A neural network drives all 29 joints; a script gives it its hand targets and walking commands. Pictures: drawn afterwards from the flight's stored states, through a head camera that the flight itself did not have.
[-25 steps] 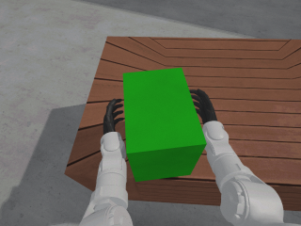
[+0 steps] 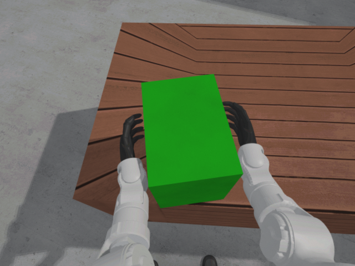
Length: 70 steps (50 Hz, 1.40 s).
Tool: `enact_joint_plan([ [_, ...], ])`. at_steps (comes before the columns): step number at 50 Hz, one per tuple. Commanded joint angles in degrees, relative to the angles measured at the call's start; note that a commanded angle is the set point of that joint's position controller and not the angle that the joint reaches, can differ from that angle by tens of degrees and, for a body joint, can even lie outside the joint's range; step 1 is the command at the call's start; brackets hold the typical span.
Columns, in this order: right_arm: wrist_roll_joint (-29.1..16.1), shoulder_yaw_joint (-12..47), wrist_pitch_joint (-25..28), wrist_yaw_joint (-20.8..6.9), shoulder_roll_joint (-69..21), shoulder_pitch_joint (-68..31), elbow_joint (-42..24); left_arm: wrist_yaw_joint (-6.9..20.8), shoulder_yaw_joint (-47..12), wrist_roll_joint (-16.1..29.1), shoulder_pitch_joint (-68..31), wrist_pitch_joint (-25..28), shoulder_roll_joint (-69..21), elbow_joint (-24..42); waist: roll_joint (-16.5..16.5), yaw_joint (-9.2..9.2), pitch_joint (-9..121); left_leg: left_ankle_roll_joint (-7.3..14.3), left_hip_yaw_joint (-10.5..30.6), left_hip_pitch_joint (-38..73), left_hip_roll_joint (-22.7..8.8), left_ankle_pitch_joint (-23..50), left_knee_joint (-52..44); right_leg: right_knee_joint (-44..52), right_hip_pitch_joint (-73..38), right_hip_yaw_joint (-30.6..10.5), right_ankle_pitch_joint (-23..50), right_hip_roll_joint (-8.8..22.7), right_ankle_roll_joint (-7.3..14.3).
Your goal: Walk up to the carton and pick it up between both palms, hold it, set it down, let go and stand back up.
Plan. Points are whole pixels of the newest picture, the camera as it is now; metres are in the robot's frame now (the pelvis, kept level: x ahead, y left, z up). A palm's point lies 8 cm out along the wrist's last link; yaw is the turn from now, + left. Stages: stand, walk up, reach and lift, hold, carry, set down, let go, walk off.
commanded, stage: set down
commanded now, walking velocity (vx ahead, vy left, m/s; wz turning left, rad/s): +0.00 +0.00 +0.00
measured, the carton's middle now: (185, 145) +0.41 +0.01 -0.07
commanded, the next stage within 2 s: none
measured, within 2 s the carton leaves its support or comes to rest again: neither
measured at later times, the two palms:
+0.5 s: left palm (129, 153) +0.37 +0.14 -0.02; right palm (244, 139) +0.40 -0.12 -0.01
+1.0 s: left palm (130, 156) +0.37 +0.14 -0.03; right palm (249, 141) +0.40 -0.14 -0.02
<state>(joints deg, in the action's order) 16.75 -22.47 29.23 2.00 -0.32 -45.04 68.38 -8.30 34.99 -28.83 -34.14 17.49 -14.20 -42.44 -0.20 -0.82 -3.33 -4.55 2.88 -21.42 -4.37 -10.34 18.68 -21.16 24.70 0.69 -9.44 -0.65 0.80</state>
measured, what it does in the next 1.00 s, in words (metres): stands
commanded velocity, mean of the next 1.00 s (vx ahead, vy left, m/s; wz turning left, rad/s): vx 0.00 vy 0.00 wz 0.00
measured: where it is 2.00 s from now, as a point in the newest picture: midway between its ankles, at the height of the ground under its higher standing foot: outside the picture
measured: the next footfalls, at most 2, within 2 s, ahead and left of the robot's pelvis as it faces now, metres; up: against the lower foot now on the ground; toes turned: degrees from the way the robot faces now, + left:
none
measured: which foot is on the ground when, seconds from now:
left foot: down 0.00-1.00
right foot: down 0.00-1.00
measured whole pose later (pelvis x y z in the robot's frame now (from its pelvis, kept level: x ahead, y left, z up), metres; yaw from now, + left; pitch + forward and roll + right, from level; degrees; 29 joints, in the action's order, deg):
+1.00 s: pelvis +0.00 +0.01 -0.01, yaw -1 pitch +19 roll -1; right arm -0.3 -8.8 29.6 2.5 6.3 -46.6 81.7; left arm -15.6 19.7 -12.2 -34.2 22.0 -7.3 -57.4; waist 0.2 -2.2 4.7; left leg -4.8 2.9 -32.4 -5.4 -12.4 28.3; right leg -21.2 31.1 0.7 -8.7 -1.8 1.0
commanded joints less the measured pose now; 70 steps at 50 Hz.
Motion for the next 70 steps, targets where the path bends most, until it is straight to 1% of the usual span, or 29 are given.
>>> enact_joint_plan([
  [1,10.49,4.27,2.48,-4.42,-26.29,-19.38,1.39,3.11,-15.07,-2.25,-17.53,4.00,-22.82,-7.38,-0.71,-5.47,37.05,3.40,-10.59,-3.13,3.77,23.26,4.02,-1.24,-13.24,5.12,26.57,-3.48,-0.01],
  [2,10.19,4.63,2.59,-4.39,-25.97,-20.19,0.57,2.93,-15.05,-1.96,-17.80,3.92,-22.77,-7.25,-0.59,-6.47,36.84,3.25,-10.74,-2.99,3.68,23.86,4.20,-1.02,-13.34,4.97,25.98,-3.56,0.25],
  [5,10.64,3.81,2.60,-4.25,-26.11,-19.76,1.39,3.07,-14.56,-1.96,-18.08,4.31,-22.22,-8.14,-1.21,-5.14,36.43,3.58,-10.69,-2.84,3.85,22.68,4.26,-0.61,-11.88,5.09,24.62,-3.48,0.13],
  [6,10.77,3.83,2.44,-4.30,-25.93,-19.28,2.33,3.14,-13.84,-2.03,-17.19,4.32,-21.61,-8.78,-1.57,-6.00,34.61,3.83,-10.88,-4.28,4.01,22.29,4.24,-0.99,-12.93,4.66,24.76,-3.26,0.08],
  [10,10.71,2.26,2.39,-4.21,-23.68,-18.97,2.95,2.81,-13.21,-2.04,-17.80,4.56,-20.42,-8.20,-0.50,-5.25,34.77,3.59,-10.57,-3.51,3.88,22.30,4.08,-0.31,-11.02,4.90,22.31,-3.51,0.58],
  [11,10.59,2.23,2.32,-4.37,-23.14,-19.24,2.42,2.70,-12.76,-2.13,-17.01,4.43,-19.61,-8.83,-0.77,-6.23,34.79,3.75,-10.80,-3.54,3.95,22.16,4.03,-0.37,-10.87,4.83,21.73,-3.45,0.52],
  [12,10.75,1.37,2.12,-4.09,-22.30,-19.25,2.82,2.55,-12.57,-2.19,-17.68,4.39,-19.56,-8.03,-1.08,-5.18,34.60,3.64,-10.58,-2.39,3.81,22.09,3.59,0.11,-10.78,5.14,21.01,-3.74,0.46],
  [13,10.65,1.38,2.29,-4.08,-22.11,-19.94,1.89,2.45,-12.15,-2.23,-17.84,4.73,-18.51,-8.29,-0.82,-6.25,35.31,3.73,-10.80,-3.45,4.04,21.89,3.98,-0.12,-10.92,4.66,20.80,-3.46,0.53],
  [14,11.01,0.72,2.14,-3.93,-22.03,-19.86,2.23,2.41,-11.97,-2.35,-18.08,4.56,-19.17,-7.59,-1.08,-5.59,34.12,3.67,-10.62,-3.14,3.97,22.33,4.07,-0.06,-10.68,4.84,20.94,-3.57,0.58],
  [18,9.95,0.55,2.22,-3.77,-19.49,-20.06,1.97,1.91,-11.22,-1.85,-17.33,4.68,-17.20,-7.74,-1.47,-5.79,34.37,3.92,-10.71,-3.34,3.98,22.34,4.17,-0.41,-10.82,4.70,21.45,-3.79,0.45],
  [23,1.11,4.46,1.97,-0.84,-3.64,-19.56,3.37,-2.20,-11.97,3.61,-16.36,4.49,-3.39,-8.07,0.45,-6.81,36.94,3.23,-10.56,-4.20,3.99,23.07,5.99,-1.88,-11.06,2.94,22.79,-4.42,0.89],
  [25,-3.55,8.41,1.48,-0.03,-1.61,-21.84,2.68,-3.70,-13.65,6.34,-17.28,4.34,-1.38,-8.21,0.86,-8.24,37.79,3.29,-10.27,-4.52,3.93,22.53,7.31,-2.52,-9.92,2.23,22.08,-4.72,1.23],
  [28,-8.93,12.07,1.47,0.84,2.20,-23.40,2.52,-4.93,-15.52,9.88,-18.04,4.35,1.62,-10.50,0.81,-8.59,39.63,3.01,-10.11,-6.83,4.27,22.27,9.12,-4.24,-9.74,1.09,23.54,-4.58,1.15],
  [35,-14.71,15.50,2.00,0.78,7.23,-27.44,2.74,-6.01,-16.75,12.64,-21.32,5.63,5.41,-12.91,2.69,-10.22,43.78,1.46,-9.86,-7.68,4.28,23.28,11.39,-5.98,-8.67,1.25,21.93,-4.60,1.06],
  [36,-15.32,15.86,1.93,0.68,7.93,-27.63,3.53,-5.95,-17.91,13.40,-21.25,5.75,5.29,-12.92,2.48,-9.23,44.16,1.34,-9.44,-6.30,3.98,23.91,11.77,-5.81,-6.94,1.57,20.57,-4.93,1.21],
  [40,-19.25,18.20,3.10,0.37,13.59,-28.94,3.57,-7.33,-18.50,15.03,-22.13,6.76,9.35,-13.50,4.76,-11.45,48.10,-0.38,-9.71,-1.61,3.66,30.17,14.33,-6.04,-2.21,2.05,18.91,-5.83,2.11],
  [41,-19.60,18.20,2.80,0.53,14.45,-28.92,5.04,-7.18,-19.63,15.90,-22.16,6.54,8.54,-14.45,3.79,-9.88,47.21,-0.46,-9.39,-0.79,3.44,30.86,14.86,-5.75,-0.86,2.01,19.55,-5.97,2.03],
  [43,-21.49,19.73,3.29,0.40,16.01,-29.18,6.46,-7.26,-20.12,16.81,-21.36,7.11,8.91,-14.04,3.99,-10.38,47.29,-0.88,-9.39,-0.85,3.44,32.85,15.63,-6.39,-0.78,2.16,20.50,-6.12,2.02],
  [44,-21.73,19.72,3.65,0.56,16.63,-29.23,6.00,-7.21,-20.63,17.37,-21.56,7.18,8.65,-14.28,3.52,-9.35,48.13,-0.91,-9.09,-0.81,3.45,31.92,15.59,-6.27,-0.23,2.35,20.81,-6.18,2.07],
  [47,-24.47,22.43,4.26,0.20,17.49,-29.62,6.14,-7.49,-20.96,18.26,-21.25,8.04,9.79,-13.78,4.65,-11.37,49.70,-1.34,-9.57,0.51,3.55,34.45,16.56,-6.73,0.92,2.29,20.87,-6.28,2.40],
  [48,-24.22,21.73,4.11,0.13,17.89,-29.76,7.34,-7.52,-21.34,18.20,-21.84,8.05,9.92,-13.72,4.76,-10.40,49.26,-1.31,-9.29,0.58,3.51,33.93,16.60,-6.45,1.52,2.09,20.12,-6.11,2.49],
  [50,-25.63,24.39,4.65,-0.07,17.73,-27.35,8.04,-7.31,-21.15,18.02,-18.63,8.14,9.48,-13.72,4.52,-11.17,46.66,-1.38,-9.26,1.36,3.42,35.73,16.64,-6.08,-0.22,1.86,21.44,-6.11,2.67],
  [51,-25.93,24.46,4.95,-0.05,17.90,-25.62,8.75,-6.97,-22.07,18.46,-17.39,8.09,8.87,-13.16,4.98,-9.99,46.13,-1.51,-8.87,2.54,3.39,36.70,16.44,-5.91,0.49,2.04,21.84,-6.16,2.71],
  [52,-26.56,25.21,5.04,-0.14,17.92,-24.62,9.29,-6.61,-21.30,18.41,-16.21,8.08,9.39,-13.44,4.52,-10.75,46.54,-1.20,-9.15,2.35,3.31,36.61,16.51,-5.98,-0.44,1.66,22.73,-6.04,2.34],
  [53,-26.81,25.75,5.23,-0.13,18.32,-23.64,10.18,-6.29,-21.50,18.27,-15.09,8.12,9.35,-14.65,4.11,-10.30,44.55,-1.08,-8.91,1.87,3.51,35.87,16.07,-5.96,-0.63,1.77,22.31,-5.93,2.19],
  [59,-29.49,29.30,8.81,-0.40,19.53,-19.10,8.71,-5.08,-21.08,18.90,-9.42,9.48,8.86,-12.89,3.89,-11.02,43.90,-1.10,-9.06,3.01,3.57,38.62,15.07,-6.54,-2.64,1.73,29.61,-5.70,1.46],
  [64,-30.58,32.89,10.37,-0.08,19.31,-13.88,10.06,-3.17,-18.63,18.14,-3.64,9.75,9.85,-15.79,-1.02,-11.06,40.35,0.60,-9.65,-5.63,4.86,29.99,11.12,-8.48,-15.53,0.57,39.90,-4.05,-0.89],
  [66,-30.50,32.88,10.99,0.01,19.39,-10.06,11.40,-2.77,-18.40,17.44,-0.85,10.04,9.30,-13.64,-0.21,-9.80,38.12,0.47,-9.30,-4.21,4.81,31.13,10.18,-8.29,-17.04,0.83,41.69,-4.19,-0.96],
  [70,-30.84,31.82,11.87,-0.32,20.65,-8.67,12.00,-2.54,-19.92,18.16,0.67,10.70,8.63,-10.16,0.83,-8.75,39.39,-0.37,-8.60,0.88,4.04,32.92,11.07,-6.33,-13.05,1.39,34.25,-5.10,0.10],
])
